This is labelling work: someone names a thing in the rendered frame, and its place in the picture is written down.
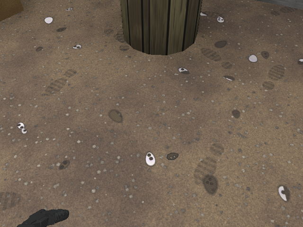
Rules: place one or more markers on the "left robot hand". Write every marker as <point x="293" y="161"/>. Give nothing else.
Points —
<point x="44" y="218"/>

